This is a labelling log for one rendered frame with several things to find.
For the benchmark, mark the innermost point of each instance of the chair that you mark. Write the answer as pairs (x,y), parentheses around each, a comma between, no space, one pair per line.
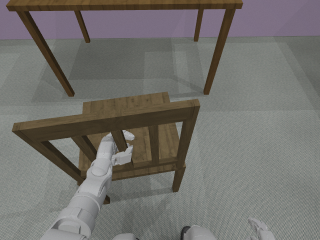
(151,118)

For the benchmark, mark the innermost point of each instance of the left robot hand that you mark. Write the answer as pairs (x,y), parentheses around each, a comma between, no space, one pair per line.
(108,148)

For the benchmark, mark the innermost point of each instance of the left robot forearm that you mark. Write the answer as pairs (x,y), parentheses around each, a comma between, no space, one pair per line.
(80,214)

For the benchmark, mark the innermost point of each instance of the table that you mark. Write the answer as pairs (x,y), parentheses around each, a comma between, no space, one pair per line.
(22,7)

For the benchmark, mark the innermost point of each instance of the robot right thigh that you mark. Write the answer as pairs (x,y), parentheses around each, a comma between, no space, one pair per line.
(198,233)

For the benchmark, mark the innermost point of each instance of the robot left upper arm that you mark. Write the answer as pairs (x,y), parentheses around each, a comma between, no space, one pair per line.
(56,234)

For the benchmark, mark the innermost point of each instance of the right robot hand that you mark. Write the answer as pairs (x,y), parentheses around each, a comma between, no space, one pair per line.
(261,230)

